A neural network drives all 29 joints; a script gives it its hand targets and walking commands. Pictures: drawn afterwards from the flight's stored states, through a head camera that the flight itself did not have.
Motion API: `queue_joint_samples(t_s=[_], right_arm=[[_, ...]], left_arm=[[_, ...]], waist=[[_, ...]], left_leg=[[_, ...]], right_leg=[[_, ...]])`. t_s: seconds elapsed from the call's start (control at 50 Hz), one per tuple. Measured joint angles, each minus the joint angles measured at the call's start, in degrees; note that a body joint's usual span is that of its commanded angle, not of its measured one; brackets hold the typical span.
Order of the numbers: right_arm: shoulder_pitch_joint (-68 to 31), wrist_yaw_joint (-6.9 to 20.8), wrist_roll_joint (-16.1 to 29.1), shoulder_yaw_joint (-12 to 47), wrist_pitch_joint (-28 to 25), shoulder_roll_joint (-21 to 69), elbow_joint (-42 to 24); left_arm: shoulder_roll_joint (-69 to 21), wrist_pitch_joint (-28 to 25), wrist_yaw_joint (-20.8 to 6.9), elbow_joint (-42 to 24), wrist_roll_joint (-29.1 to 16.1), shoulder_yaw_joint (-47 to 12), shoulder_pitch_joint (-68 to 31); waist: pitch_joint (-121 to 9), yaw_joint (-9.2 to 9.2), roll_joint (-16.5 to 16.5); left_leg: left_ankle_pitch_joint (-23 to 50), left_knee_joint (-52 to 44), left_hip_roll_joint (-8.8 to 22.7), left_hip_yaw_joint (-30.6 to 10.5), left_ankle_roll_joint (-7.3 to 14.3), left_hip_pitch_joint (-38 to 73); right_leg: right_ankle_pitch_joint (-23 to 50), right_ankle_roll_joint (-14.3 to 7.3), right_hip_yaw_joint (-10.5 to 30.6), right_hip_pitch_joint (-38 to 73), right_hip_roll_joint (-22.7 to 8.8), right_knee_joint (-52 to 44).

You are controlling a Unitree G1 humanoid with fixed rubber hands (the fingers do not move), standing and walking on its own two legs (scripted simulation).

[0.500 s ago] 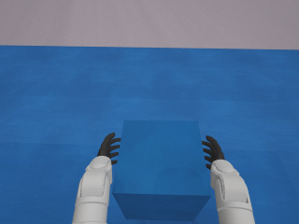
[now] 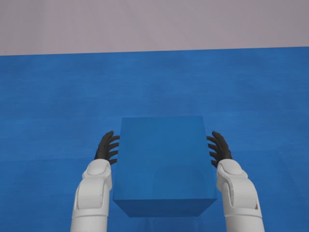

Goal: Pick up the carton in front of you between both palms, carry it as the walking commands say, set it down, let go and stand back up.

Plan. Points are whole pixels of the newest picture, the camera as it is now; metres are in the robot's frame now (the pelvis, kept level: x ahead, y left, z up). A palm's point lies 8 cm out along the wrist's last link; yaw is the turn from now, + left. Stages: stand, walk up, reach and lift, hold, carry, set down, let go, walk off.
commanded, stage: carry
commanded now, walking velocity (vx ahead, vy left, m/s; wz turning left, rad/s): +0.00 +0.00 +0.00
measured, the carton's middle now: (162, 170) +0.30 +0.00 -0.03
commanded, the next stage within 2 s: hold in 1.78 s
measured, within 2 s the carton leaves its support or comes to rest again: neither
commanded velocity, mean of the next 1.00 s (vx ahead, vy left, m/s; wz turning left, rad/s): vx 0.00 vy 0.00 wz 0.00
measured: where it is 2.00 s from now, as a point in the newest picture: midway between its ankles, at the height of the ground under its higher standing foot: outside the picture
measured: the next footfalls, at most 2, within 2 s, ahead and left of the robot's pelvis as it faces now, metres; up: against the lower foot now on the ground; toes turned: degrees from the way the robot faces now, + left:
left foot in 0.18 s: +0.05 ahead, +0.13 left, +0.00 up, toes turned +0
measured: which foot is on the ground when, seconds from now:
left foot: down 0.00-0.00, up 0.02-0.16, down 0.18-1.00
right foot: down 0.00-1.00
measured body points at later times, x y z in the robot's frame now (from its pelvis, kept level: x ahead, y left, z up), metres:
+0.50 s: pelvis +0.12 +0.01 +0.00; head +0.11 +0.01 +0.45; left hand +0.42 +0.16 +0.03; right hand +0.42 -0.14 +0.03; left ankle +0.02 +0.12 -0.73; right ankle +0.10 -0.08 -0.73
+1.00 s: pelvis +0.09 +0.02 +0.00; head +0.07 +0.02 +0.45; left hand +0.39 +0.17 +0.03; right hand +0.39 -0.13 +0.03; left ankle +0.02 +0.12 -0.73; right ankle +0.10 -0.08 -0.73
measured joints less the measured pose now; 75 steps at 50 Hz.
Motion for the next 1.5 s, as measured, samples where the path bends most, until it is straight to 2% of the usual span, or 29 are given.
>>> queue_joint_samples(t_s=[0.04,0.08,0.14,0.2,0.22,0.36,0.48,0.62,0.86,1.12,1.5], right_arm=[[-0.5,0.4,-0.6,-0.8,0.9,-0.1,0.4],[-0.2,0.7,-1.5,-1.2,1.6,0.0,1.0],[1.0,0.6,-2.2,-0.7,1.6,-0.1,1.5],[1.2,0.4,-2.2,0.0,1.2,-0.1,1.1],[1.2,0.4,-2.2,0.2,1.0,-0.1,1.1],[0.3,0.4,-2.1,-0.8,0.7,0.0,2.9],[-1.0,0.9,-2.8,-2.1,0.8,0.2,6.7],[-0.7,0.9,-2.6,-1.8,0.7,0.1,5.5],[-0.2,0.9,-2.7,-1.5,0.9,0.1,5.6],[-1.6,1.0,-3.4,-2.6,0.8,0.2,8.3],[-1.7,1.2,-3.7,-2.5,1.2,0.3,8.1]], left_arm=[[-0.1,-0.1,0.0,1.8,0.1,-0.1,-0.7],[-0.2,0.5,-0.1,3.5,0.1,0.1,-1.4],[-0.2,0.7,-0.2,4.9,0.2,-0.2,-1.2],[0.0,-0.3,-0.2,4.2,-0.2,0.0,-0.2],[0.0,-0.6,-0.2,4.0,-0.3,0.0,0.1],[-0.1,-0.4,-0.2,5.7,0.0,0.6,-1.4],[-0.3,0.0,-0.4,8.8,1.4,1.2,-2.1],[-0.3,0.2,-0.4,7.4,1.3,0.9,-2.0],[-0.2,0.5,-0.4,7.5,1.3,0.7,-1.5],[-0.4,0.0,-0.7,10.7,1.8,1.9,-3.0],[-0.4,0.4,-0.7,10.4,1.9,2.0,-3.0]], waist=[[-0.3,0.79,2.0],[-0.1,1.02,2.5],[0.2,1.11,2.0],[0.9,1.38,2.0],[0.6,1.41,2.0],[-4.1,0.91,0.7],[-5.9,0.65,0.3],[-4.6,0.67,0.3],[-4.7,0.85,0.4],[-4.7,0.99,0.3],[-4.6,0.81,0.2]], left_leg=[[-3.2,8.5,1.4,-2.0,-0.6,-2.8],[-6.8,13.6,0.4,-4.7,-0.2,-6.2],[-6.1,8.2,-0.7,-5.3,0.2,-8.3],[6.6,0.8,-0.4,-4.8,0.1,-7.6],[8.0,0.4,-0.3,-4.6,0.1,-6.7],[1.8,1.7,-0.6,-4.3,0.3,-5.0],[0.8,4.4,-1.0,-4.0,0.5,-5.3],[0.7,4.7,-1.6,-3.7,0.9,-5.4],[-0.5,4.3,-1.9,-3.6,2.0,-5.1],[2.1,3.5,-2.5,-3.4,2.5,-5.6],[4.4,3.4,-2.6,-3.3,2.6,-7.9]], right_leg=[[-5.6,-3.5,-0.8,0.6,1.1,2.2],[-8.2,-4.4,-1.0,1.6,1.2,2.2],[-8.1,-3.4,-1.1,4.2,0.6,-0.6],[-9.2,-3.2,-0.6,6.2,1.0,-0.8],[-10.0,-3.0,-0.3,6.6,1.2,-0.1],[-14.6,-1.8,0.1,7.1,0.5,3.5],[-16.4,-0.9,0.5,6.2,-0.4,7.1],[-16.6,-0.3,0.9,6.1,-0.9,7.3],[-16.9,-0.2,1.0,6.1,-1.3,7.4],[-13.8,-0.4,1.1,6.2,-1.6,5.5],[-10.8,-0.9,1.1,4.6,-1.7,3.9]])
